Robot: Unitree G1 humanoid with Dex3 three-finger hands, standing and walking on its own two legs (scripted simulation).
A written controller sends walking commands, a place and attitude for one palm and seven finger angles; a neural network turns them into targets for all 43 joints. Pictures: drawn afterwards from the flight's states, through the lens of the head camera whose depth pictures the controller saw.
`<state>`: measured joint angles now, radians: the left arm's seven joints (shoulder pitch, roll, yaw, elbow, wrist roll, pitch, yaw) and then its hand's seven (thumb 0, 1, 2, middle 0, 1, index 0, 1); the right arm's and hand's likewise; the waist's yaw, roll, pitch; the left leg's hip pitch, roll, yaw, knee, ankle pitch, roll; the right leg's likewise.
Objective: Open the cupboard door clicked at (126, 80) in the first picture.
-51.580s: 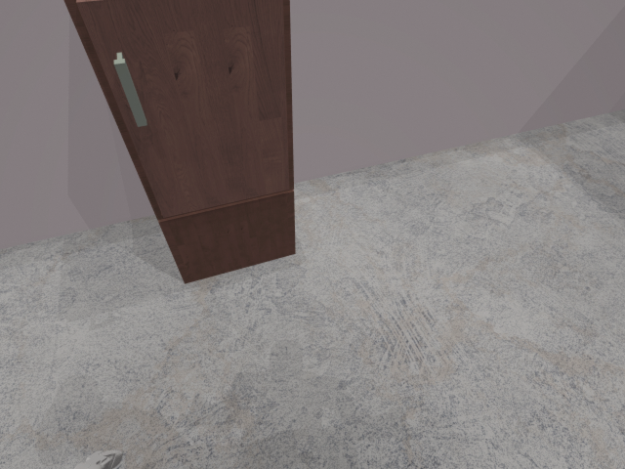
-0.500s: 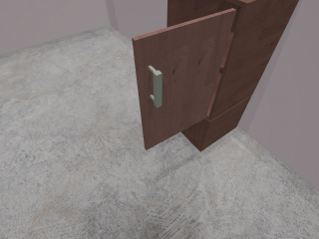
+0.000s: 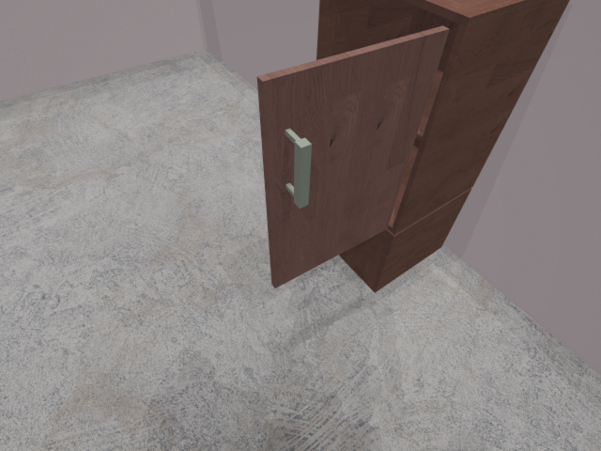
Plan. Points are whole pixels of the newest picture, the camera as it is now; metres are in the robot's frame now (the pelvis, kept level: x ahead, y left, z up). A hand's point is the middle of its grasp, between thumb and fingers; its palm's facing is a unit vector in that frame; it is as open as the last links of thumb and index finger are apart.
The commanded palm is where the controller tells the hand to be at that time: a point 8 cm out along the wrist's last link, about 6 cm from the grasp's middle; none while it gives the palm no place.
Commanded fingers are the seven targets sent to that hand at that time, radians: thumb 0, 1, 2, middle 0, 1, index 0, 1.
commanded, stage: look to check the result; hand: left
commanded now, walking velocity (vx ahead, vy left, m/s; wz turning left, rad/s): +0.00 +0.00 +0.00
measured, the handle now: (296, 169) +0.58 +0.04 +0.04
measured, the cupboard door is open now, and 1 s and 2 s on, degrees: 87 87 87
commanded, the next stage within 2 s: stand and wait in 0.44 s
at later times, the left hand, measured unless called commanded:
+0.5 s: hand out of the picture +0.02 +0.19 -0.17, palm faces +0.01 -0.98 -0.21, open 7.4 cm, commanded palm none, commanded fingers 0.00 0.90 0.90 -0.20 -0.30 -0.20 -0.30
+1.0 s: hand out of the picture +0.06 +0.21 -0.17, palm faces +0.00 -0.96 -0.27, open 7.4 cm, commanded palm none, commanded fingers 0.00 0.90 0.90 -0.20 -0.30 -0.20 -0.30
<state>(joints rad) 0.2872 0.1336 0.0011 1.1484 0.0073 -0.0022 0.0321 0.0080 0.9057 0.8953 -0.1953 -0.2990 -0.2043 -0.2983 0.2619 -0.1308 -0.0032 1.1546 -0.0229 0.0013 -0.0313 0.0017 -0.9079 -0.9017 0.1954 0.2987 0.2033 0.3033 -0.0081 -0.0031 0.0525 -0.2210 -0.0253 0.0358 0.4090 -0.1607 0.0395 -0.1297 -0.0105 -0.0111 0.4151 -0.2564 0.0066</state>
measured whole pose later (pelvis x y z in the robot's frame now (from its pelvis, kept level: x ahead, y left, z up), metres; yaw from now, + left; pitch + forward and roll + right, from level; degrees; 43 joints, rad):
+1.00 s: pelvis +0.02 +0.00 +0.00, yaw +0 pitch -1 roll +0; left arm 0.17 0.25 0.01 1.14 0.01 -0.01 0.01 0.01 0.90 0.90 -0.20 -0.30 -0.21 -0.30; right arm 0.13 -0.26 -0.01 1.15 -0.02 -0.01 -0.02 0.00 -0.90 -0.90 0.20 0.30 0.21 0.30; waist 0.00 0.00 0.05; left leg -0.16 -0.03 0.03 0.33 -0.15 0.04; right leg -0.06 -0.02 -0.02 0.33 -0.24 0.01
